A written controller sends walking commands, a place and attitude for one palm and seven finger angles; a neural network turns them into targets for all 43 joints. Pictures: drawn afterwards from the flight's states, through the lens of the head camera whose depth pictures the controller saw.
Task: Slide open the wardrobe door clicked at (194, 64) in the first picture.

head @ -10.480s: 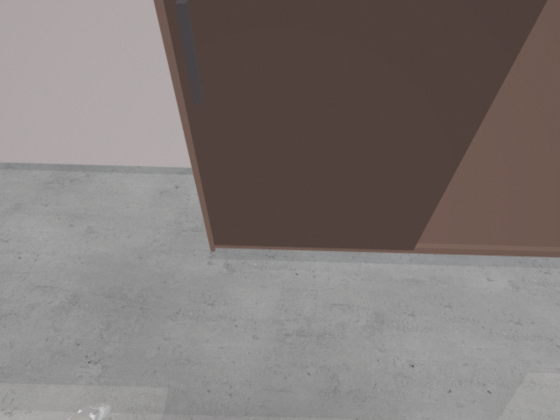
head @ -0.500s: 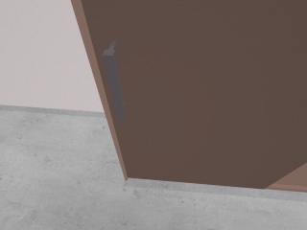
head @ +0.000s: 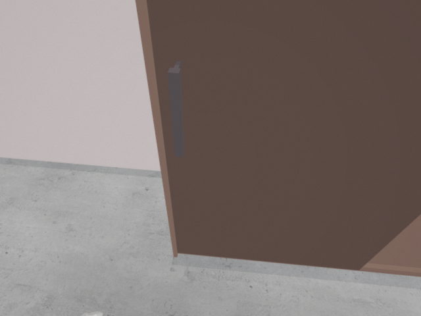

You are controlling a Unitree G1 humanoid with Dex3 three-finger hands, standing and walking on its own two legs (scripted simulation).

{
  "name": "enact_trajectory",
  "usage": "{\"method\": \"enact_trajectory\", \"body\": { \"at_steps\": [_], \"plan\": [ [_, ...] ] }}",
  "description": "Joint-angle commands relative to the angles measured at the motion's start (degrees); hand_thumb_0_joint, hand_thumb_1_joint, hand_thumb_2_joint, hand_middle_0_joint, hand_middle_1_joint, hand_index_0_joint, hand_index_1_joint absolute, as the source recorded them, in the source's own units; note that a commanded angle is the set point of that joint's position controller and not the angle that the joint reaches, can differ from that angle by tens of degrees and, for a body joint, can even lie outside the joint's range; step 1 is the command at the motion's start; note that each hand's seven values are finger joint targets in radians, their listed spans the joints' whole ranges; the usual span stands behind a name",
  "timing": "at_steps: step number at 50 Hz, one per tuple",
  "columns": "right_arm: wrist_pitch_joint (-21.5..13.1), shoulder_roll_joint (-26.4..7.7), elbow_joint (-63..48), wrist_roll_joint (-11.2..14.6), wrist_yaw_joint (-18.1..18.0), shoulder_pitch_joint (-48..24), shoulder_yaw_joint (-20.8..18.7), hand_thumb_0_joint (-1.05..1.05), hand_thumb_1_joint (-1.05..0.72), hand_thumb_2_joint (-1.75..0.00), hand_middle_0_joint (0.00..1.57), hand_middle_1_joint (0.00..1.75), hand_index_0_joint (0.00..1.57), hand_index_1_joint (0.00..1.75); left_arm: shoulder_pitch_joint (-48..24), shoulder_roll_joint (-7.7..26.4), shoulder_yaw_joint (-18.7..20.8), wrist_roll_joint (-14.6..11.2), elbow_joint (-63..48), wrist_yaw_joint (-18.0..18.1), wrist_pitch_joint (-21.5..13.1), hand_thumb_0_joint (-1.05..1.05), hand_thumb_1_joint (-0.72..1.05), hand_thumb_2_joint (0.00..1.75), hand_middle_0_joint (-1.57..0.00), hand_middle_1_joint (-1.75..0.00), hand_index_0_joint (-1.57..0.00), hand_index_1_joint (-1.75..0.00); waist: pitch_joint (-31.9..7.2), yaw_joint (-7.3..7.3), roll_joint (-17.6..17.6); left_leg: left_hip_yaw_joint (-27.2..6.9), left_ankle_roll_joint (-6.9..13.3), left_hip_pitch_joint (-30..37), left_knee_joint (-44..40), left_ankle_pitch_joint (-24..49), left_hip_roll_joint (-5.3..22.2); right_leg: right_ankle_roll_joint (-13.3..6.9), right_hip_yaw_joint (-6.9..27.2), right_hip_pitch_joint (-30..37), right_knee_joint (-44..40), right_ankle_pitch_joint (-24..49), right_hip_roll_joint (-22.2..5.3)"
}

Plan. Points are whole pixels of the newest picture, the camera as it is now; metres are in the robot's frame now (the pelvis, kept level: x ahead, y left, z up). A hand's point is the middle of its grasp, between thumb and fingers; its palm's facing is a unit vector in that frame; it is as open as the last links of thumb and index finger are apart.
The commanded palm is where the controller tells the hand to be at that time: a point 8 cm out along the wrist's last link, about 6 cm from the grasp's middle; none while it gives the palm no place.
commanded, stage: come to a stop and stand still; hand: left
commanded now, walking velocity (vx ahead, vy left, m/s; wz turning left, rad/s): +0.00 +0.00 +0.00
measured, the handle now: (178, 112) +0.54 +0.11 +0.12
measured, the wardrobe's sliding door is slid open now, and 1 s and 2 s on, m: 0.00 0.00 0.00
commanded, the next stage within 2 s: look again from close up in 0.74 s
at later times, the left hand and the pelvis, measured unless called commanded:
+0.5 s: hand out of the picture -0.03 +0.25 -0.16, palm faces -0.01 -0.96 -0.29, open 7.4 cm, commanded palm none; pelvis -0.04 +0.02 +0.01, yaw +1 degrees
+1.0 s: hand out of the picture -0.06 +0.24 -0.17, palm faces +0.02 -0.97 -0.24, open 7.3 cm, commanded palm none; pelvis -0.06 +0.03 +0.01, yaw +1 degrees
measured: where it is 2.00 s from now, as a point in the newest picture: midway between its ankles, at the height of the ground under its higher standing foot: outside the picture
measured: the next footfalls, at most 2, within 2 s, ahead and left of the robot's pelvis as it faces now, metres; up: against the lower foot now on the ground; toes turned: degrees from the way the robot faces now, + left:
left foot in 1.62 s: -0.09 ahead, +0.15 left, +0.00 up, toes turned +2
right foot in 1.84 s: -0.09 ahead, -0.08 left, +0.00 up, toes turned +1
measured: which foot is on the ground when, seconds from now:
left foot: down 0.00-1.00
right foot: down 0.00-1.00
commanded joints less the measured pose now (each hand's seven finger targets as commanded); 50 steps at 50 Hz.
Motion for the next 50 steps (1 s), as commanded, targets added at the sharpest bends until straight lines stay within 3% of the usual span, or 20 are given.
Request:
{"method": "enact_trajectory", "body": {
  "at_steps": [1,4,11,14,21,29,35,41,43,50],
  "plan": [
    [-1.08,-12.17,-4.38,0.37,-0.11,-2.11,-2.39,0.00,-0.90,-0.90,0.20,0.30,0.20,0.30,0.45,10.17,2.63,0.27,-3.23,0.09,-1.19,0.00,0.90,0.90,-0.20,-0.30,-0.20,-0.30,3.46,0.61,3.08,-12.74,0.62,-7.44,-15.95,-17.54,7.90,-2.19,3.55,-0.83,-5.94,-6.57,-2.92],
    [-0.75,-13.40,-3.63,0.42,0.09,-2.00,-2.56,0.00,-0.90,-0.90,0.20,0.30,0.20,0.30,1.10,11.27,2.79,0.30,-2.22,-0.12,-1.14,0.00,0.90,0.90,-0.20,-0.30,-0.20,-0.30,3.76,0.43,1.81,-12.54,0.34,-7.50,-16.12,-20.38,7.56,-2.17,4.28,-2.63,-7.39,-10.98,-3.20],
    [-1.01,-13.34,-0.17,0.90,0.19,0.03,-1.87,0.00,-0.90,-0.90,0.20,0.30,0.20,0.30,1.38,12.57,2.20,0.02,0.52,-0.11,-1.78,0.00,0.90,0.90,-0.20,-0.30,-0.20,-0.30,1.47,-0.32,-0.97,-11.88,0.00,-3.12,-13.96,-14.67,6.65,-2.86,7.74,-4.08,-10.96,-11.79,-5.23],
    [-0.90,-13.68,1.65,1.00,0.18,0.39,-1.81,0.00,-0.90,-0.90,0.20,0.30,0.20,0.30,1.72,13.00,2.00,-0.05,2.15,-0.10,-1.64,0.00,0.90,0.90,-0.20,-0.30,-0.20,-0.30,3.15,-0.34,-0.90,-11.96,-0.29,-3.84,-14.35,-16.02,6.57,-2.72,8.17,-5.10,-11.83,-14.10,-5.47],
    [-0.98,-12.90,4.81,1.17,0.00,0.71,-1.58,0.00,-0.90,-0.90,0.20,0.30,0.20,0.30,3.99,11.39,1.57,-0.06,5.37,0.03,-1.40,0.00,0.90,0.90,-0.20,-0.30,-0.20,-0.30,2.07,0.42,1.13,-12.71,-0.43,-4.68,-16.71,-16.31,7.34,-2.27,6.36,-1.53,-9.33,-8.98,-4.59],
    [-0.70,-11.09,6.87,1.32,-0.07,0.46,-1.47,0.00,-0.90,-0.90,0.20,0.30,0.20,0.30,4.84,9.45,1.26,0.13,6.99,0.35,-1.30,0.00,0.90,0.90,-0.20,-0.30,-0.20,-0.30,4.03,0.45,0.34,-12.44,-0.67,-4.93,-17.67,-17.08,7.12,-1.90,6.77,-2.52,-10.34,-9.98,-4.69],
    [-0.41,-10.51,7.33,1.28,-0.20,-0.66,-1.68,0.00,-0.90,-0.90,0.20,0.30,0.20,0.30,6.85,7.26,1.28,0.36,7.99,0.33,-0.64,0.00,0.90,0.90,-0.20,-0.30,-0.20,-0.30,4.22,1.27,2.90,-13.37,-0.86,-7.23,-20.98,-21.60,8.08,-1.18,4.06,-0.04,-6.91,-6.64,-3.07],
    [-0.23,-8.84,7.51,1.44,-0.13,-0.55,-1.55,0.00,-0.90,-0.90,0.20,0.30,0.20,0.30,7.17,6.33,1.16,0.45,7.94,0.53,-1.00,0.00,0.90,0.90,-0.20,-0.30,-0.20,-0.30,4.10,0.81,0.08,-12.35,-0.83,-4.39,-19.17,-18.02,7.30,-1.32,5.66,-2.16,-9.52,-7.67,-3.95],
    [-0.14,-8.75,7.77,1.38,-0.16,-0.15,-1.59,0.00,-0.90,-0.90,0.20,0.30,0.20,0.30,7.10,5.98,1.13,0.41,8.03,0.56,-0.93,0.00,0.90,0.90,-0.20,-0.30,-0.20,-0.30,4.20,0.39,0.42,-12.64,-1.08,-3.74,-19.67,-18.65,7.33,-1.22,5.58,-3.17,-9.52,-8.84,-3.76],
    [0.04,-8.63,8.00,1.41,-0.24,-1.04,-1.84,0.00,-0.90,-0.90,0.20,0.30,0.20,0.30,9.64,4.89,1.35,0.51,9.36,0.39,-0.59,0.00,0.90,0.90,-0.20,-0.30,-0.20,-0.30,3.98,1.25,1.62,-12.27,-1.24,-4.94,-21.00,-20.85,7.56,-0.99,4.15,-1.29,-7.61,-7.13,-2.86]
  ]
}}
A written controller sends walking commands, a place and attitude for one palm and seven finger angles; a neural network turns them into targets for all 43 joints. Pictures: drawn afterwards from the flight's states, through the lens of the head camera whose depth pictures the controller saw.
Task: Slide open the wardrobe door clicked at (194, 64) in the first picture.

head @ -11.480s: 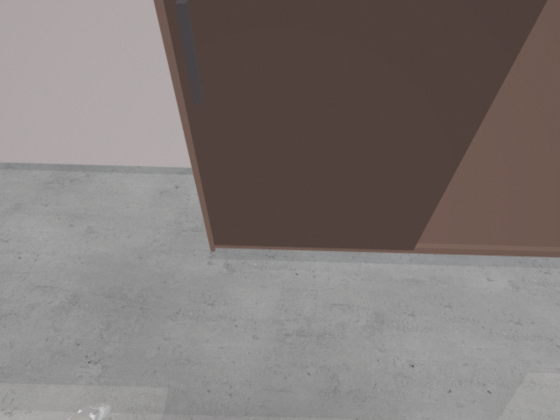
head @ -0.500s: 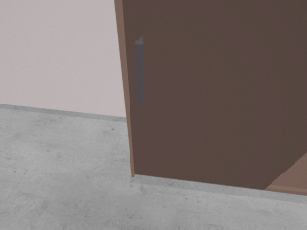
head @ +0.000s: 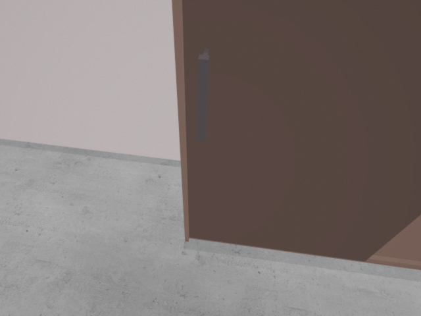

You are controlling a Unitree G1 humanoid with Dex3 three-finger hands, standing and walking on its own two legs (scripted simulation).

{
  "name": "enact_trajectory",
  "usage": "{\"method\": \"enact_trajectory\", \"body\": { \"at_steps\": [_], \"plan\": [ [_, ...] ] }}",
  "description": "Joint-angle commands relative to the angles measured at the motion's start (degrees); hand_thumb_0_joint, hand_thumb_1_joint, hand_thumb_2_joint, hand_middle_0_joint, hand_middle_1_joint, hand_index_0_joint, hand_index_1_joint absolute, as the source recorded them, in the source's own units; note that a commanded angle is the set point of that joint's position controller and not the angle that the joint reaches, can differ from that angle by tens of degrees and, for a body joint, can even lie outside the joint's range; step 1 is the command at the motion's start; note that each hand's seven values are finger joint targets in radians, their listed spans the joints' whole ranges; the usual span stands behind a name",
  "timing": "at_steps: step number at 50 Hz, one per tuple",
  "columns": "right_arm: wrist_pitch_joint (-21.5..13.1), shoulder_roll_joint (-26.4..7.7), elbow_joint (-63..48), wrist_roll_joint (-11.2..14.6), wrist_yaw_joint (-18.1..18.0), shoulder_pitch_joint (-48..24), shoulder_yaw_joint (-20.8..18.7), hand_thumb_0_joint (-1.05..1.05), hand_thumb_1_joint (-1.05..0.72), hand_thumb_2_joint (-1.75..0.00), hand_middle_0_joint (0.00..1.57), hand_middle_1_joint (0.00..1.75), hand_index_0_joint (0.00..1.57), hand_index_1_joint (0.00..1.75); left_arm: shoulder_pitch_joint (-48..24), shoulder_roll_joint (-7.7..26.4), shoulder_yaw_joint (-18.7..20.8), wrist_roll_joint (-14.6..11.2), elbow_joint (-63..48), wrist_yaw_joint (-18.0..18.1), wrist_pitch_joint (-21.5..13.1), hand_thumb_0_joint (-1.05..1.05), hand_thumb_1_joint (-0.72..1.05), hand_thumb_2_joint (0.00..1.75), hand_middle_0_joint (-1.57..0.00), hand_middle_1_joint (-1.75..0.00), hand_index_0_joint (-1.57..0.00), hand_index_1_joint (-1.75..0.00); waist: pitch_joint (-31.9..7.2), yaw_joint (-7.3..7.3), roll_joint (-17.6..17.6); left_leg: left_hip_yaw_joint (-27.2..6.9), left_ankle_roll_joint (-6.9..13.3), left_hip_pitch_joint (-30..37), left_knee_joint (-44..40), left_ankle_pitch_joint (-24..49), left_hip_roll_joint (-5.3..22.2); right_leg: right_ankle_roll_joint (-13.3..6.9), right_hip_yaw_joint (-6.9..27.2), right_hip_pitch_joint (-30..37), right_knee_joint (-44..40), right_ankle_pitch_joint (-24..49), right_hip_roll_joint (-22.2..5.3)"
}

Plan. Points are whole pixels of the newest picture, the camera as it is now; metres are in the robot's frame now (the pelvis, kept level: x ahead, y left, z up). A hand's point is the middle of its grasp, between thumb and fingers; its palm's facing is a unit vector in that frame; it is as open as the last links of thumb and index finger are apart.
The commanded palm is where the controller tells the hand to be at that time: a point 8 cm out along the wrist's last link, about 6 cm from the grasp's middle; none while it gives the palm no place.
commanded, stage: look again from close up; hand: left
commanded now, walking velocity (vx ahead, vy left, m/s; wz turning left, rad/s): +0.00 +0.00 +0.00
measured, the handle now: (203, 98) +0.60 +0.06 +0.11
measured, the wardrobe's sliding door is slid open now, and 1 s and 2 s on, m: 0.00 0.00 0.00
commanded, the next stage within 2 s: shuffle to correct the standing spot in 1.82 s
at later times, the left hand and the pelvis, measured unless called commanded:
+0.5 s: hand out of the picture -0.10 +0.20 -0.18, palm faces +0.10 -0.96 -0.25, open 7.3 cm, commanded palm none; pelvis -0.05 +0.00 -0.01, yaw +2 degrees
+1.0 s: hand out of the picture +0.00 +0.25 -0.16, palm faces -0.09 -0.95 -0.30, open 7.4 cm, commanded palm none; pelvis -0.09 +0.03 +0.00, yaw -2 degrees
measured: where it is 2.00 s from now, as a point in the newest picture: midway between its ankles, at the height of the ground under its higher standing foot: outside the picture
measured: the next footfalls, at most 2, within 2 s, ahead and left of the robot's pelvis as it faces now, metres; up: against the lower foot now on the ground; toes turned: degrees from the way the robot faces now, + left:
left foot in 0.62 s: -0.03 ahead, +0.11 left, +0.00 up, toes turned +0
right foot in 0.84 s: -0.04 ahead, -0.11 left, +0.00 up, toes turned -1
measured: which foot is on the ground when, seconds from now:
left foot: down 0.00-0.46, up 0.48-0.60, down 0.62-1.00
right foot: down 0.00-0.62, up 0.64-0.82, down 0.84-1.00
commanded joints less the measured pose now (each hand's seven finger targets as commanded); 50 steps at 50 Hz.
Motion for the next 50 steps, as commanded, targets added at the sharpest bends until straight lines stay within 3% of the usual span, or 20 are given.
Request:
{"method": "enact_trajectory", "body": {
  "at_steps": [1,11,18,20,21,22,23,24,25,26,29,30,31,32,34,38,40,42,45,50],
  "plan": [
    [-0.93,-10.43,-3.18,0.33,-0.71,-0.69,-2.05,0.00,-0.90,-0.90,0.20,0.30,0.20,0.30,4.50,6.96,1.80,0.14,-1.23,0.37,-0.62,0.00,0.90,0.90,-0.20,-0.30,-0.20,-0.30,1.83,0.34,1.76,-13.49,-2.74,-4.23,-12.97,-25.58,10.20,-1.84,2.21,-0.25,-2.88,-8.24,-1.57],
    [-0.72,-10.03,-2.53,0.30,-0.83,0.31,-2.23,0.00,-0.90,-0.90,0.20,0.30,0.20,0.30,4.42,6.93,2.11,0.06,-0.62,0.28,-0.65,0.00,0.90,0.90,-0.20,-0.30,-0.20,-0.30,2.30,-0.43,0.42,-12.47,-3.04,-1.15,-11.39,-24.51,9.28,-2.27,3.97,-4.55,-4.38,-12.16,-1.66],
    [0.25,-12.69,-4.80,0.07,-0.76,-5.59,-3.25,0.00,-0.90,-0.90,0.20,0.30,0.20,0.30,14.48,5.52,3.61,0.46,1.55,-0.26,1.45,0.00,0.90,0.90,-0.20,-0.30,-0.20,-0.30,0.96,4.45,4.46,-10.21,-2.27,-16.59,-15.45,-32.51,11.32,-2.40,-2.31,9.53,11.51,-7.76,1.71],
    [0.78,-12.27,-5.98,0.05,-0.52,-6.97,-3.35,0.00,-0.90,-0.90,0.20,0.30,0.20,0.30,16.95,5.63,3.94,0.67,1.33,-0.08,1.75,0.00,0.90,0.90,-0.20,-0.30,-0.20,-0.30,2.09,5.28,0.64,-7.72,-2.71,-18.51,-10.80,-33.01,8.96,-3.65,0.09,8.61,8.75,-11.03,0.66],
    [1.12,-11.10,-6.76,0.12,-0.38,-6.70,-3.35,0.00,-0.90,-0.90,0.20,0.30,0.20,0.30,16.67,6.65,4.12,0.93,0.63,0.12,1.63,0.00,0.90,0.90,-0.20,-0.30,-0.20,-0.30,3.70,5.05,-4.83,-5.96,-3.47,-18.31,-4.64,-32.80,5.59,-4.94,5.15,3.90,2.16,-18.02,-1.70],
    [2.01,-9.06,-7.06,0.32,-0.37,-4.72,-3.39,0.00,-0.90,-0.90,0.20,0.30,0.20,0.30,12.66,9.00,4.28,1.06,-1.17,0.42,1.32,0.00,0.90,0.90,-0.20,-0.30,-0.20,-0.30,5.78,2.89,-14.27,-3.20,-4.89,-10.71,12.48,-25.60,0.75,-7.69,16.24,-10.80,-13.04,-33.10,-8.06],
    [3.20,-8.41,-5.95,0.31,-0.53,1.08,-4.76,0.00,-0.90,-0.90,0.20,0.30,0.20,0.30,2.80,12.55,5.11,0.88,-4.68,1.00,1.15,0.00,0.90,0.90,-0.20,-0.30,-0.20,-0.30,3.57,-2.18,-19.43,-4.47,-5.16,4.61,36.67,-16.28,-1.33,-11.24,28.37,-30.58,-26.11,-44.07,-17.59],
    [3.69,-11.01,-4.21,0.12,-0.57,6.98,-6.23,0.00,-0.90,-0.90,0.20,0.30,0.20,0.30,-10.81,15.46,6.08,0.61,-8.78,1.71,0.86,0.00,0.90,0.90,-0.20,-0.30,-0.20,-0.30,1.44,-7.74,-16.94,-10.60,-4.20,10.09,51.97,-13.48,-1.12,-10.32,24.75,-38.30,-25.27,-34.24,-16.27],
    [2.66,-9.88,-2.55,0.25,-0.74,14.18,-6.28,0.00,-0.90,-0.90,0.20,0.30,0.20,0.30,-19.75,14.56,5.97,0.78,-10.98,2.03,0.14,0.00,0.90,0.90,-0.20,-0.30,-0.20,-0.30,-0.36,-12.29,-13.72,-11.27,-3.48,13.26,53.55,-15.15,0.91,-7.50,15.35,-39.58,-19.89,-24.20,-13.53],
    [1.88,-8.50,-2.58,0.43,-0.87,18.70,-5.67,0.00,-0.90,-0.90,0.20,0.30,0.20,0.30,-21.68,14.38,6.07,1.14,-12.12,2.25,-0.32,0.00,0.90,0.90,-0.20,-0.30,-0.20,-0.30,-0.74,-13.63,-12.22,-10.17,-3.35,11.06,45.44,-19.27,1.92,-5.43,11.66,-34.25,-16.27,-21.43,-11.26],
    [-0.92,-5.30,-3.89,0.15,-1.03,16.30,-3.12,0.00,-0.90,-0.90,0.20,0.30,0.20,0.30,-7.68,10.93,5.72,0.10,-8.04,1.46,0.75,0.00,0.90,0.90,-0.20,-0.30,-0.20,-0.30,5.06,-5.54,1.01,-6.79,-2.99,5.93,0.32,-20.81,2.69,-3.82,8.17,-20.69,4.42,-18.74,-5.57],
    [-1.95,-9.34,-5.60,-0.57,-1.57,11.93,-3.12,0.00,-0.90,-0.90,0.20,0.30,0.20,0.30,-3.76,8.46,5.41,-0.85,-7.62,0.86,1.11,0.00,0.90,0.90,-0.20,-0.30,-0.20,-0.30,8.07,-2.60,16.34,-21.42,-1.10,1.09,-10.93,-29.15,10.08,-1.71,4.06,-23.03,17.68,-16.97,1.13],
    [-2.46,-15.09,-9.46,-0.64,-2.31,4.50,-3.93,0.00,-0.90,-0.90,0.20,0.30,0.20,0.30,-4.53,8.92,6.01,-1.06,-9.37,0.00,1.39,0.00,0.90,0.90,-0.20,-0.30,-0.20,-0.30,10.87,-0.23,19.88,-32.21,2.89,-11.24,-17.98,-32.56,20.48,0.43,2.90,-20.79,27.28,-11.47,1.08],
    [-2.03,-16.28,-11.06,-1.13,-2.17,-2.30,-3.89,0.00,-0.90,-0.90,0.20,0.30,0.20,0.30,-3.65,9.84,6.78,-0.61,-9.11,-0.47,1.94,0.00,0.90,0.90,-0.20,-0.30,-0.20,-0.30,6.04,2.51,13.01,-33.18,6.48,-21.15,-19.73,-39.61,22.34,0.09,6.20,-11.86,34.89,-8.30,-0.06],
    [-2.48,-14.67,-11.25,-1.00,-2.23,-6.85,-3.15,0.00,-0.90,-0.90,0.20,0.30,0.20,0.30,-2.43,10.91,7.08,-0.11,-7.03,-0.19,1.93,0.00,0.90,0.90,-0.20,-0.30,-0.20,-0.30,7.99,4.28,8.77,-29.24,6.00,-25.47,-16.73,-35.38,18.73,0.02,5.84,-7.16,38.31,-8.50,-0.08],
    [-2.14,-14.37,-7.80,-0.95,-2.23,-0.70,-2.71,0.00,-0.90,-0.90,0.20,0.30,0.20,0.30,-3.47,8.68,4.74,-0.53,-6.23,-0.64,0.19,0.00,0.90,0.90,-0.20,-0.30,-0.20,-0.30,3.46,1.90,5.70,-21.60,3.57,-8.60,-9.76,-22.63,13.69,-1.19,-0.09,0.64,9.46,-10.61,1.15],
    [-2.12,-11.80,-5.90,-0.17,-1.85,2.43,-1.96,0.00,-0.90,-0.90,0.20,0.30,0.20,0.30,-4.57,9.98,3.94,-0.96,-5.14,-0.29,-0.82,0.00,0.90,0.90,-0.20,-0.30,-0.20,-0.30,2.06,0.85,3.27,-17.60,0.13,-8.18,-6.28,-18.13,10.38,-2.36,4.15,9.48,-4.46,-1.90,-0.85],
    [-2.56,-9.78,-5.39,0.30,-1.40,4.14,-1.16,0.00,-0.90,-0.90,0.20,0.30,0.20,0.30,-7.70,12.76,3.37,-1.20,-5.13,0.26,-1.82,0.00,0.90,0.90,-0.20,-0.30,-0.20,-0.30,2.91,-1.31,0.18,-12.92,-2.71,-3.65,-3.58,-8.06,7.00,-6.00,11.60,4.25,-6.71,0.68,-7.87],
    [-1.98,-10.81,-3.52,-0.20,-0.96,4.24,-1.12,0.00,-0.90,-0.90,0.20,0.30,0.20,0.30,-9.92,11.72,2.51,-1.16,-4.44,-0.14,-1.56,0.00,0.90,0.90,-0.20,-0.30,-0.20,-0.30,1.15,-2.11,-2.95,-13.67,-2.85,0.94,-7.29,-13.36,8.21,-3.24,8.56,-0.66,-8.02,-10.50,-3.94],
    [-2.41,-11.05,-2.28,-0.05,-0.72,2.24,-0.77,0.00,-0.90,-0.90,0.20,0.30,0.20,0.30,-8.76,10.69,1.94,-1.03,-2.93,-0.12,-1.53,0.00,0.90,0.90,-0.20,-0.30,-0.20,-0.30,-0.78,-1.20,-0.28,-14.24,-2.95,0.55,-11.00,-12.03,9.49,-1.89,5.58,3.84,-6.34,-2.01,-3.12]
  ]
}}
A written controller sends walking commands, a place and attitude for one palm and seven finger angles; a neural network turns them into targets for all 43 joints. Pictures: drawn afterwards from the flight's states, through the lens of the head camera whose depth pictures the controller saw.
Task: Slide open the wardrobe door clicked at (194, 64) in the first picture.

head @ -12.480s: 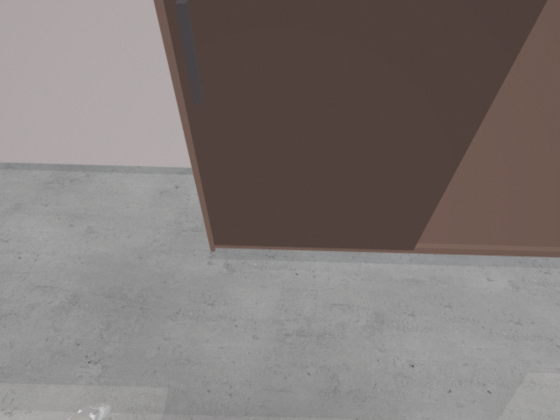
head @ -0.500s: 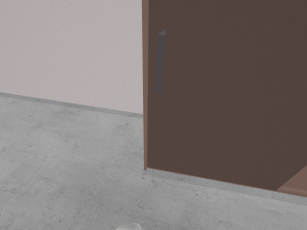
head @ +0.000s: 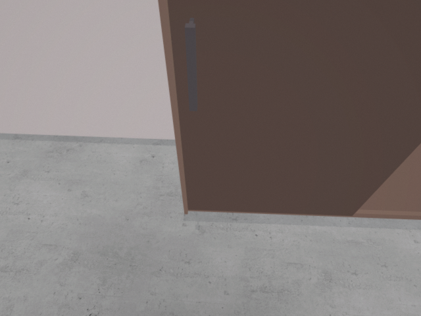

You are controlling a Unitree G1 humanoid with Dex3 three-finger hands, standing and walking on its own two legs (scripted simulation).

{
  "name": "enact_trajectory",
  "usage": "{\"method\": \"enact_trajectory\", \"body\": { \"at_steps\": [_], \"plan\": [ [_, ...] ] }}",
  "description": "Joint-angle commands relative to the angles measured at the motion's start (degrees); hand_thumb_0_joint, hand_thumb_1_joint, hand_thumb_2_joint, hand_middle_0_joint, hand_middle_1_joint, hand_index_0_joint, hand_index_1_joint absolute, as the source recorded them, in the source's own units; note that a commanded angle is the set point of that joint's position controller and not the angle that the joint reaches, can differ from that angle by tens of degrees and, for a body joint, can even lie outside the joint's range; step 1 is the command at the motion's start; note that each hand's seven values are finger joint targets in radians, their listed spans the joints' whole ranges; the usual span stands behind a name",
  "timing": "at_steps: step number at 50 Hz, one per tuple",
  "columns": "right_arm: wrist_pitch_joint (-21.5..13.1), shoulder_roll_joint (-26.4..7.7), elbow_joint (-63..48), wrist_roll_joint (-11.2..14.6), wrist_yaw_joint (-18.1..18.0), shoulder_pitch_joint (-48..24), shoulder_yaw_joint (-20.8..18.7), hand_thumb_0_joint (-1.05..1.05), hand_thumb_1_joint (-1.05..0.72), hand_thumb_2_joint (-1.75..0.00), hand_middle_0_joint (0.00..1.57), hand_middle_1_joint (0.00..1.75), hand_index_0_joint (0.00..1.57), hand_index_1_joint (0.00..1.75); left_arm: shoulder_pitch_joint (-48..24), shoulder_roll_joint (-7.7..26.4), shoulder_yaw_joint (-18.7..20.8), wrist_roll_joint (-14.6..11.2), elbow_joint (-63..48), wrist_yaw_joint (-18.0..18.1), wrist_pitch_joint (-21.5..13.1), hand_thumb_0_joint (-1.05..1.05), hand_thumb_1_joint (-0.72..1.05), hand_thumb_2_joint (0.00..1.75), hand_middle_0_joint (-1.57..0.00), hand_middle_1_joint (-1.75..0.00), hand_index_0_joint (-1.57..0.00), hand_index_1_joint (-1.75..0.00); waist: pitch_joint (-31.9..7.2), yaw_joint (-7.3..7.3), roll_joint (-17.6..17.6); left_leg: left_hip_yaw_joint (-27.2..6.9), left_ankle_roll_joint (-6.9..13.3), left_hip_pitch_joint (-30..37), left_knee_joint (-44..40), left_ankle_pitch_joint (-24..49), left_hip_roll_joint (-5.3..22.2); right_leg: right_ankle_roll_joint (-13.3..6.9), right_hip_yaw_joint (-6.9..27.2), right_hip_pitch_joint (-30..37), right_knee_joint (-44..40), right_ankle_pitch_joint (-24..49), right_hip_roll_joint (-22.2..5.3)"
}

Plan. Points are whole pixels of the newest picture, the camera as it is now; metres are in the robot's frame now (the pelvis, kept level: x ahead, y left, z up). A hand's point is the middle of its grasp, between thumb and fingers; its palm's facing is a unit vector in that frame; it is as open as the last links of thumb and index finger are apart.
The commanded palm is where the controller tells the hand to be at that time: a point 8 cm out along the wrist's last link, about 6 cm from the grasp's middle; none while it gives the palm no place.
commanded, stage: look again from close up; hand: left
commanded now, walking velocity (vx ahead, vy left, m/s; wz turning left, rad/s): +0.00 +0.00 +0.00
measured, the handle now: (192, 68) +0.69 +0.06 +0.11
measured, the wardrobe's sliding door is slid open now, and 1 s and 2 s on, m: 0.00 0.00 0.00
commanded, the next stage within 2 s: shuffle to correct the standing spot in 0.82 s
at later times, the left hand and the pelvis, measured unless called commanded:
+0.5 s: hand out of the picture +0.05 +0.17 -0.18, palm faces -0.01 -0.98 -0.20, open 7.3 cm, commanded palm none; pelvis +0.03 -0.01 +0.00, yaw +1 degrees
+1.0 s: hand out of the picture +0.06 +0.17 -0.18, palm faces +0.01 -0.98 -0.19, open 7.3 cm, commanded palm none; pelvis +0.05 -0.01 +0.00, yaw +1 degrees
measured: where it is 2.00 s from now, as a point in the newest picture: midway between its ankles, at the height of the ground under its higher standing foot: outside the picture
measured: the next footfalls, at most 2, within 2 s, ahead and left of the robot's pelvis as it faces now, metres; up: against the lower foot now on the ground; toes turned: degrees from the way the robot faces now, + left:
left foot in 1.48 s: +0.23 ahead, +0.10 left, +0.00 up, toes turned +9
right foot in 1.84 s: +0.31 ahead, -0.17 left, +0.00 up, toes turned -7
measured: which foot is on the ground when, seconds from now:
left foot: down 0.00-1.00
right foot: down 0.00-1.00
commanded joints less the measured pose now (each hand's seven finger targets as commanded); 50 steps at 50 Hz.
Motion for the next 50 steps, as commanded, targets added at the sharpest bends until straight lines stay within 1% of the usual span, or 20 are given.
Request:
{"method": "enact_trajectory", "body": {
  "at_steps": [1,4,7,9,11,16,18,20,21,23,24,26,32,34,35,37,40,46,47,50],
  "plan": [
    [-1.25,-9.99,-2.03,0.52,-0.43,-1.56,-1.57,0.00,-0.90,-0.90,0.20,0.30,0.20,0.30,0.89,7.32,1.34,0.15,-1.68,0.58,-1.20,0.00,0.90,0.90,-0.20,-0.30,-0.20,-0.30,-1.65,1.91,-0.38,-11.15,-0.81,-1.82,-10.46,-8.65,8.49,-2.49,3.58,1.98,-4.68,-2.60,-4.60],
    [-1.07,-8.86,-1.27,0.57,-0.49,-2.30,-1.18,0.00,-0.90,-0.90,0.20,0.30,0.20,0.30,1.37,6.29,0.87,0.09,-0.95,0.71,-1.35,0.00,0.90,0.90,-0.20,-0.30,-0.20,-0.30,-1.43,1.63,-0.11,-9.88,-1.18,0.03,-9.40,-4.54,8.05,-2.38,3.79,1.28,-5.36,-0.30,-5.04],
    [-1.10,-7.70,-0.63,0.70,-0.57,-2.43,-0.87,0.00,-0.90,-0.90,0.20,0.30,0.20,0.30,1.95,5.56,0.62,0.08,-0.29,0.96,-1.56,0.00,0.90,0.90,-0.20,-0.30,-0.20,-0.30,-2.88,1.44,-0.50,-8.53,-1.35,2.61,-7.62,2.05,7.84,-2.31,3.78,1.68,-5.32,3.77,-5.46],
    [-1.17,-7.18,-0.31,0.76,-0.72,-2.40,-0.66,0.00,-0.90,-0.90,0.20,0.30,0.20,0.30,2.52,4.85,0.39,0.01,0.08,1.08,-1.63,0.00,0.90,0.90,-0.20,-0.30,-0.20,-0.30,-4.43,1.27,0.11,-7.86,-1.47,4.40,-6.81,6.10,7.99,-2.19,3.77,2.39,-5.04,6.72,-5.55],
    [-1.13,-6.74,-0.23,0.85,-0.88,-2.66,-0.51,0.00,-0.90,-0.90,0.20,0.30,0.20,0.30,3.03,4.33,0.22,0.03,0.59,1.23,-1.58,0.00,0.90,0.90,-0.20,-0.30,-0.20,-0.30,-4.44,1.29,0.26,-7.58,-1.57,5.06,-6.15,8.64,8.01,-2.12,3.72,2.68,-4.74,8.91,-5.46],
    [-1.00,-5.68,0.16,0.94,-1.15,-3.39,-0.33,0.00,-0.90,-0.90,0.20,0.30,0.20,0.30,4.56,2.87,-0.10,0.11,1.47,1.42,-1.46,0.00,0.90,0.90,-0.20,-0.30,-0.20,-0.30,-3.47,1.49,0.38,-7.31,-1.68,5.68,-6.09,9.52,8.01,-1.79,3.53,2.36,-5.07,9.57,-5.47],
    [-1.06,-5.09,0.30,0.91,-1.25,-3.35,-0.18,0.00,-0.90,-0.90,0.20,0.30,0.20,0.30,5.26,2.31,-0.16,0.08,1.78,1.44,-1.47,0.00,0.90,0.90,-0.20,-0.30,-0.20,-0.30,-4.27,1.57,0.94,-6.99,-1.72,6.35,-5.87,10.74,8.05,-1.71,3.23,2.93,-4.96,10.76,-5.68],
    [-1.07,-4.71,0.45,0.88,-1.36,-3.03,-0.10,0.00,-0.90,-0.90,0.20,0.30,0.20,0.30,5.64,1.69,-0.17,0.11,1.93,1.51,-1.42,0.00,0.90,0.90,-0.20,-0.30,-0.20,-0.30,-4.64,1.53,0.11,-6.96,-1.81,6.64,-5.88,11.46,8.12,-1.60,2.98,3.32,-4.78,11.14,-5.49],
    [-1.04,-4.47,0.45,0.94,-1.40,-2.97,-0.11,0.00,-0.90,-0.90,0.20,0.30,0.20,0.30,5.93,1.42,-0.28,0.14,2.09,1.55,-1.36,0.00,0.90,0.90,-0.20,-0.30,-0.20,-0.30,-3.90,1.59,0.36,-6.81,-1.82,6.46,-5.77,11.57,8.16,-1.58,2.89,2.93,-4.80,11.11,-5.49],
    [-1.04,-3.92,0.61,0.92,-1.48,-2.99,-0.01,0.00,-0.90,-0.90,0.20,0.30,0.20,0.30,6.39,1.04,-0.31,0.11,2.27,1.56,-1.31,0.00,0.90,0.90,-0.20,-0.30,-0.20,-0.30,-3.53,1.74,0.87,-6.86,-1.81,6.36,-5.96,11.42,8.07,-1.48,2.73,2.92,-4.93,10.53,-5.54],
    [-0.99,-3.78,0.70,0.95,-1.51,-2.91,0.00,0.00,-0.90,-0.90,0.20,0.30,0.20,0.30,6.43,0.92,-0.28,0.15,2.37,1.57,-1.33,0.00,0.90,0.90,-0.20,-0.30,-0.20,-0.30,-2.72,1.70,-0.01,-6.85,-1.85,5.89,-6.06,10.86,8.06,-1.46,2.78,2.70,-5.11,10.34,-5.47],
    [-0.94,-3.32,0.76,0.91,-1.58,-2.44,0.02,0.00,-0.90,-0.90,0.20,0.30,0.20,0.30,7.01,0.36,-0.32,0.16,2.44,1.64,-1.26,0.00,0.90,0.90,-0.20,-0.30,-0.20,-0.30,-2.37,1.77,0.04,-6.79,-1.82,5.79,-5.94,10.96,8.06,-1.54,2.80,2.55,-5.08,10.42,-5.37],
    [-1.13,-2.34,1.31,0.91,-1.72,-0.89,0.12,0.00,-0.90,-0.90,0.20,0.30,0.20,0.30,8.19,-0.27,-0.20,0.09,2.50,1.73,-1.34,0.00,0.90,0.90,-0.20,-0.30,-0.20,-0.30,-2.85,2.00,-0.13,-6.82,-1.73,5.59,-5.85,11.64,7.90,-1.60,2.38,3.51,-4.72,10.73,-5.41],
    [-1.13,-2.11,1.47,0.89,-1.79,-0.58,0.15,0.00,-0.90,-0.90,0.20,0.30,0.20,0.30,8.35,-0.53,-0.17,0.09,2.61,1.72,-1.30,0.00,0.90,0.90,-0.20,-0.30,-0.20,-0.30,-1.87,2.06,-0.32,-6.86,-1.75,5.13,-6.20,10.66,7.86,-1.61,2.29,3.13,-4.92,9.74,-5.34],
    [-1.24,-2.19,1.56,0.87,-1.83,-0.08,0.17,0.00,-0.90,-0.90,0.20,0.30,0.20,0.30,8.55,-0.53,-0.11,0.08,2.63,1.71,-1.37,0.00,0.90,0.90,-0.20,-0.30,-0.20,-0.30,-2.74,2.03,-0.51,-6.84,-1.68,5.45,-6.05,11.83,7.87,-1.69,2.32,3.73,-4.63,10.77,-5.31],
    [-1.26,-1.77,1.75,0.84,-1.92,0.46,0.25,0.00,-0.90,-0.90,0.20,0.30,0.20,0.30,8.68,-0.76,-0.09,0.03,2.72,1.80,-1.25,0.00,0.90,0.90,-0.20,-0.30,-0.20,-0.30,-2.51,2.10,0.32,-6.73,-1.69,5.35,-5.94,12.76,7.90,-1.77,2.11,3.94,-4.36,10.98,-5.35],
    [-1.30,-1.70,1.96,0.84,-2.04,1.18,0.35,0.00,-0.90,-0.90,0.20,0.30,0.20,0.30,8.91,-0.96,-0.01,-0.01,2.88,1.78,-1.19,0.00,0.90,0.90,-0.20,-0.30,-0.20,-0.30,-1.56,2.22,0.37,-6.94,-1.66,4.75,-6.33,11.76,7.82,-1.81,2.16,3.86,-4.56,9.76,-5.20],
    [-1.46,-1.30,2.30,0.84,-2.24,2.78,0.34,0.00,-0.90,-0.90,0.20,0.30,0.20,0.30,9.61,-1.27,0.13,-0.05,3.06,1.88,-1.24,0.00,0.90,0.90,-0.20,-0.30,-0.20,-0.30,-1.97,2.33,0.12,-6.84,-1.58,4.94,-5.81,13.24,7.82,-2.06,1.76,4.62,-4.25,10.97,-5.26],
    [-1.54,-1.26,2.54,0.77,-2.24,3.22,0.39,0.00,-0.90,-0.90,0.20,0.30,0.20,0.30,9.92,-1.38,0.10,-0.08,3.22,1.79,-1.35,0.00,0.90,0.90,-0.20,-0.30,-0.20,-0.30,-2.76,2.21,0.06,-6.62,-1.51,5.67,-5.95,11.39,7.93,-2.08,1.49,4.81,-4.27,9.30,-5.04],
    [-1.18,-0.87,3.21,0.48,-2.07,4.67,0.06,0.00,-0.90,-0.90,0.20,0.30,0.20,0.30,10.53,-2.67,0.18,0.21,3.32,1.33,-0.73,0.00,0.90,0.90,-0.20,-0.30,-0.20,-0.30,0.47,2.02,1.11,-7.79,-0.82,3.53,-7.94,-4.03,8.52,-2.35,0.58,1.33,-2.28,-3.06,-3.50]
  ]
}}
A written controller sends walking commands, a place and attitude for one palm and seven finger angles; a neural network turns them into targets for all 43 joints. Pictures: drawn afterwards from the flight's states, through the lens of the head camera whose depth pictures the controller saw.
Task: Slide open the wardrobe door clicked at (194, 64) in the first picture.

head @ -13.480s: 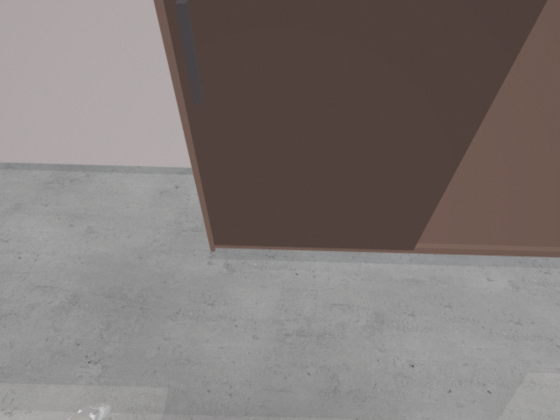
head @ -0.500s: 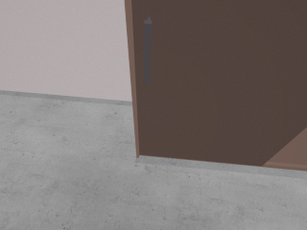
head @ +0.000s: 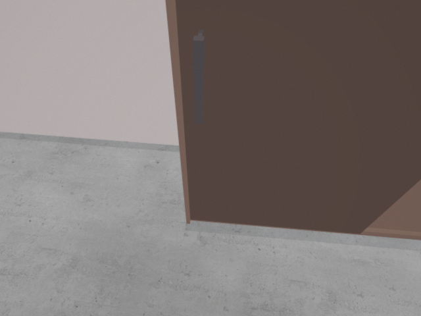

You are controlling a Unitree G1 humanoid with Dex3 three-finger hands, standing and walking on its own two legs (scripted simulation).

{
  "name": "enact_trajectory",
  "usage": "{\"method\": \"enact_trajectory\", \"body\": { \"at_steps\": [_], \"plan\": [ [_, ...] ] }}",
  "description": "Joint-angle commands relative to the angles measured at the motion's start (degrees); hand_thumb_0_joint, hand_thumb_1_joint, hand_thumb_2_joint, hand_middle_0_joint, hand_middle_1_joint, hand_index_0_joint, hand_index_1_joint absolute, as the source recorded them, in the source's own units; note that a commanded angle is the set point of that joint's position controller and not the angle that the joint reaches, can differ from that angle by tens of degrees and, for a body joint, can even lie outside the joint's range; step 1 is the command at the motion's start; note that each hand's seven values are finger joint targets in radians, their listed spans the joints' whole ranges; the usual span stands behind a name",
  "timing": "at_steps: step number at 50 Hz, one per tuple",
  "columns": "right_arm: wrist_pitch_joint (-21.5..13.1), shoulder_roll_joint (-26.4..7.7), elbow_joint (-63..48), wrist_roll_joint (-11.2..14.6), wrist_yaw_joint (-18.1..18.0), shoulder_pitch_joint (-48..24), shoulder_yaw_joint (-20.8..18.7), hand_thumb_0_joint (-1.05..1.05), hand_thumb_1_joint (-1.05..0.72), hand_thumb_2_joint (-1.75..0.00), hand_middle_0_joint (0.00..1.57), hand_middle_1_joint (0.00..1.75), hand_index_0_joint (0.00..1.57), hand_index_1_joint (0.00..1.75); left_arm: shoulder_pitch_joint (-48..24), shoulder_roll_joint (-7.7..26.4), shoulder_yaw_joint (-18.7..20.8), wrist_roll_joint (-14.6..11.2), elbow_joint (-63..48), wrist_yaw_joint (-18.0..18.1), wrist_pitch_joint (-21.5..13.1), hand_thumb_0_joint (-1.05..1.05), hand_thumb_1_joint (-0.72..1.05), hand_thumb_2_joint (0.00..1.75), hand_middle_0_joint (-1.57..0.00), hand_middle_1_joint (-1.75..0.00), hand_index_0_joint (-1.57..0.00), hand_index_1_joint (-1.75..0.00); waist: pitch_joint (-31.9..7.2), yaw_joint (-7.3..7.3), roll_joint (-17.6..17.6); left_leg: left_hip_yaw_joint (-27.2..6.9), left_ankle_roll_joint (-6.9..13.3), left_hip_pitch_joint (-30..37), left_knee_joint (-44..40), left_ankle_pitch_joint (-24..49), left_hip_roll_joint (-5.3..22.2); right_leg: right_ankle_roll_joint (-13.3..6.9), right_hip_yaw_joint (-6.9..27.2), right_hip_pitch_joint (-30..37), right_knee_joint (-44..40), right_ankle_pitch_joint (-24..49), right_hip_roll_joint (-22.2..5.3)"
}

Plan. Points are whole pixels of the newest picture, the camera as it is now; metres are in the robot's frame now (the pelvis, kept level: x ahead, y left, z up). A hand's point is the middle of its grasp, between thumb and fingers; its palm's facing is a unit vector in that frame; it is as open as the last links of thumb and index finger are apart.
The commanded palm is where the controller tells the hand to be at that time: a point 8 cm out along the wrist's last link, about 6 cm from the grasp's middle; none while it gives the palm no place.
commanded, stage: shuffle to correct the standing spot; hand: left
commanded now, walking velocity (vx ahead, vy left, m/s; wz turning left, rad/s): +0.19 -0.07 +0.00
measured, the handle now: (199, 80) +0.64 +0.07 +0.11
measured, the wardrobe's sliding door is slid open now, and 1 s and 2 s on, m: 0.00 0.00 0.00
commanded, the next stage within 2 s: come to a stop and stand still in 0.66 s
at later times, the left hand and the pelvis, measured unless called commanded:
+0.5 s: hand out of the picture -0.02 +0.14 -0.20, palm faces +0.09 -0.99 -0.10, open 7.3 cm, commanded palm none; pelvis +0.09 +0.00 -0.03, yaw +0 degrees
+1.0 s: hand (162, 252) +0.30 +0.14 -0.18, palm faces +0.01 -0.98 -0.21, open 7.3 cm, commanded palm none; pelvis +0.20 -0.04 -0.01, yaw +2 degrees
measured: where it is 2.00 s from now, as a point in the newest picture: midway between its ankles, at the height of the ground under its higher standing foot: outside the picture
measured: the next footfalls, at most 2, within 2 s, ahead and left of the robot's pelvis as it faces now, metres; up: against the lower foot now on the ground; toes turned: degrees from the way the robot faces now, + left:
left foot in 0.48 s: +0.18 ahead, +0.11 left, +0.00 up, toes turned +8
right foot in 0.84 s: +0.26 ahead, -0.17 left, +0.00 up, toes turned -7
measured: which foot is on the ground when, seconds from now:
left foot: down 0.00-0.22, up 0.24-0.46, down 0.48-0.86, up 0.88-1.00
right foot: down 0.00-0.48, up 0.50-0.82, down 0.84-1.00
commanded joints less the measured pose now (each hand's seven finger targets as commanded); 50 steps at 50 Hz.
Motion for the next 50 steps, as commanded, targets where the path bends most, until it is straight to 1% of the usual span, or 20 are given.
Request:
{"method": "enact_trajectory", "body": {
  "at_steps": [1,5,8,10,11,12,15,19,22,23,24,26,28,32,38,40,42,43,46,50],
  "plan": [
    [-0.29,-6.93,-1.43,0.01,-0.28,4.35,-1.64,0.00,-0.90,-0.90,0.20,0.30,0.20,0.30,4.65,4.13,1.44,0.51,-1.15,-0.37,0.09,0.00,0.90,0.90,-0.20,-0.30,-0.20,-0.30,2.74,0.02,2.14,-7.86,0.67,-2.33,-6.33,-6.93,9.15,-2.00,0.92,-5.17,1.17,-2.90,-2.97],
    [-0.14,-8.30,-2.38,-0.12,-0.27,5.10,-2.67,0.00,-0.90,-0.90,0.20,0.30,0.20,0.30,5.98,2.96,1.87,1.09,-1.93,-1.21,0.09,0.00,0.90,0.90,-0.20,-0.30,-0.20,-0.30,7.78,0.36,6.62,-12.54,3.31,-5.80,-10.15,-17.77,12.62,-2.00,-2.13,-10.19,7.24,-6.33,-0.87],
    [-0.65,-7.27,-3.30,0.01,-0.36,5.54,-2.93,0.00,-0.90,-0.90,0.20,0.30,0.20,0.30,9.13,2.89,2.37,1.04,-1.74,-1.40,-0.74,0.00,0.90,0.90,-0.20,-0.30,-0.20,-0.30,5.49,1.31,3.17,-10.32,3.42,-6.49,-3.60,-9.78,11.55,-2.98,0.37,-6.93,5.42,-3.60,-1.98],
    [-1.24,-5.11,-4.21,0.17,-0.51,4.63,-2.45,0.00,-0.90,-0.90,0.20,0.30,0.20,0.30,13.16,4.43,3.09,0.97,-0.50,-1.01,-1.36,0.00,0.90,0.90,-0.20,-0.30,-0.20,-0.30,3.33,2.58,-5.82,-3.10,1.08,-13.21,8.77,-1.99,6.36,-5.74,8.98,2.40,0.65,2.77,-6.64],
    [-1.32,-3.31,-5.44,0.09,-0.40,3.57,-2.07,0.00,-0.90,-0.90,0.20,0.30,0.20,0.30,16.30,6.61,3.82,0.87,0.57,-0.57,-1.50,0.00,0.90,0.90,-0.20,-0.30,-0.20,-0.30,2.86,3.24,-13.86,2.12,-0.71,-20.76,17.68,-5.49,2.60,-8.78,16.00,8.89,-2.40,11.63,-11.78],
    [-1.29,-3.39,-6.85,-0.27,-0.30,0.25,-2.08,0.00,-0.90,-0.90,0.20,0.30,0.20,0.30,19.01,7.13,4.22,0.71,1.17,-0.22,-1.84,0.00,0.90,0.90,-0.20,-0.30,-0.20,-0.30,4.00,4.74,-14.91,2.52,-1.36,-27.30,26.58,-16.21,2.74,-12.07,20.17,11.91,-3.72,23.99,-16.28],
    [-1.28,-2.77,-8.24,0.00,0.07,-3.08,-2.70,0.00,-0.90,-0.90,0.20,0.30,0.20,0.30,18.05,5.35,4.19,1.18,0.88,0.33,-2.03,0.00,0.90,0.90,-0.20,-0.30,-0.20,-0.30,4.58,3.56,-4.04,-0.33,-1.54,-32.18,35.65,-17.75,5.82,-15.30,16.14,12.64,-2.34,27.97,-16.98],
    [-0.92,-1.05,-9.33,0.33,1.25,-3.12,-2.82,0.00,-0.90,-0.90,0.20,0.30,0.20,0.30,12.85,5.04,3.95,1.44,-0.63,0.03,-2.32,0.00,0.90,0.90,-0.20,-0.30,-0.20,-0.30,5.95,0.31,-6.26,1.15,-1.67,-21.54,25.94,-9.99,6.52,-11.96,10.34,-0.69,-4.88,18.56,-13.64],
    [-1.70,-1.62,-6.20,-0.04,0.90,6.66,-3.08,0.00,-0.90,-0.90,0.20,0.30,0.20,0.30,9.64,4.78,3.95,0.79,-1.02,-0.49,-2.22,0.00,0.90,0.90,-0.20,-0.30,-0.20,-0.30,2.10,-4.49,-3.07,5.61,-1.39,-1.14,10.63,3.16,3.01,-7.46,2.84,-8.71,4.85,16.97,-7.46],
    [-2.25,-5.36,-4.16,-0.53,0.30,13.15,-4.02,0.00,-0.90,-0.90,0.20,0.30,0.20,0.30,10.93,3.17,3.81,0.48,-1.25,-0.72,-2.09,0.00,0.90,0.90,-0.20,-0.30,-0.20,-0.30,-2.43,-6.32,4.50,-2.20,0.59,9.68,5.89,4.13,8.24,-5.18,0.49,-14.09,17.73,13.44,-3.72],
    [-2.55,-11.84,-3.34,-1.19,-0.18,18.28,-5.29,0.00,-0.90,-0.90,0.20,0.30,0.20,0.30,12.74,0.10,3.37,-0.06,-2.37,-1.13,-1.96,0.00,0.90,0.90,-0.20,-0.30,-0.20,-0.30,-6.64,-6.76,19.99,-22.89,7.20,14.54,-2.26,6.29,25.54,-1.99,-6.35,-22.68,35.32,-11.57,2.30],
    [-1.43,-12.32,-4.95,-0.62,-0.42,13.73,-5.03,0.00,-0.90,-0.90,0.20,0.30,0.20,0.30,8.39,1.05,3.36,1.40,-4.59,-1.01,-1.17,0.00,0.90,0.90,-0.20,-0.30,-0.20,-0.30,0.48,-5.00,11.14,-29.54,11.70,0.15,-9.41,-7.92,29.82,-2.71,-1.80,-26.76,49.42,-17.72,-0.78],
    [-1.88,-7.41,-6.62,-0.63,-0.58,6.74,-3.91,0.00,-0.90,-0.90,0.20,0.30,0.20,0.30,6.94,0.22,3.75,1.66,-4.70,-1.80,-0.71,0.00,0.90,0.90,-0.20,-0.30,-0.20,-0.30,6.90,-1.75,5.46,-20.54,9.18,-9.07,-10.76,-8.21,25.40,-1.60,-0.63,-27.37,47.87,-10.87,-5.01],
    [-2.27,-7.68,-7.95,-0.94,-0.68,3.20,-4.12,0.00,-0.90,-0.90,0.20,0.30,0.20,0.30,8.42,-1.66,3.77,1.29,-4.93,-2.62,0.55,0.00,0.90,0.90,-0.20,-0.30,-0.20,-0.30,1.70,0.32,6.66,-7.67,6.87,-10.53,-9.11,-0.56,19.99,0.03,-4.29,-18.55,31.58,-7.19,-5.22],
    [-0.83,-9.95,-7.63,-1.18,-0.43,3.30,-5.37,0.00,-0.90,-0.90,0.20,0.30,0.20,0.30,2.66,0.77,4.19,1.54,-7.52,-3.16,0.72,0.00,0.90,0.90,-0.20,-0.30,-0.20,-0.30,1.77,-0.67,8.28,-5.53,4.74,-9.78,-4.95,-2.50,18.71,0.76,-8.89,-11.40,13.88,-1.70,-2.27],
    [-0.45,-8.52,-7.18,-0.98,-0.32,3.90,-4.95,0.00,-0.90,-0.90,0.20,0.30,0.20,0.30,5.21,2.35,4.46,1.37,-6.84,-2.67,0.01,0.00,0.90,0.90,-0.20,-0.30,-0.20,-0.30,-0.11,1.17,5.38,-2.16,1.46,-10.05,3.18,2.92,14.51,0.25,-8.53,-3.28,4.04,4.43,-1.50],
    [-0.53,-1.51,-7.59,-0.02,0.12,6.20,-2.80,0.00,-0.90,-0.90,0.20,0.30,0.20,0.30,7.34,9.60,5.14,1.09,-5.31,-1.01,-1.47,0.00,0.90,0.90,-0.20,-0.30,-0.20,-0.30,-4.30,1.45,-10.65,5.21,-3.98,-19.66,15.75,-8.32,6.27,-5.72,7.04,8.76,0.76,30.31,-17.62],
    [-0.08,-2.74,-7.72,0.17,-0.28,5.51,-3.00,0.00,-0.90,-0.90,0.20,0.30,0.20,0.30,6.85,11.00,4.83,0.62,-5.45,-0.72,-1.45,0.00,0.90,0.90,-0.20,-0.30,-0.20,-0.30,-4.86,1.48,-7.13,2.82,-4.04,-15.83,19.80,-17.55,5.63,-8.87,5.85,5.37,1.06,41.93,-20.75],
    [1.36,-2.76,-6.03,0.66,-0.91,6.77,-3.51,0.00,-0.90,-0.90,0.20,0.30,0.20,0.30,0.85,8.84,4.71,0.79,-5.68,0.44,-1.12,0.00,0.90,0.90,-0.20,-0.30,-0.20,-0.30,-4.48,0.34,-12.68,0.00,-4.23,-16.56,25.21,-18.16,6.05,-11.43,4.57,5.04,4.64,58.08,-19.79],
    [2.41,-3.08,-7.19,0.28,-0.65,3.95,-3.95,0.00,-0.90,-0.90,0.20,0.30,0.20,0.30,-1.76,10.71,6.12,1.13,-7.48,1.07,0.73,0.00,0.90,0.90,-0.20,-0.30,-0.20,-0.30,-3.86,1.53,-6.89,0.22,-4.80,-17.78,26.57,-15.01,4.21,-12.47,3.50,4.47,5.44,54.34,-20.43]
  ]
}}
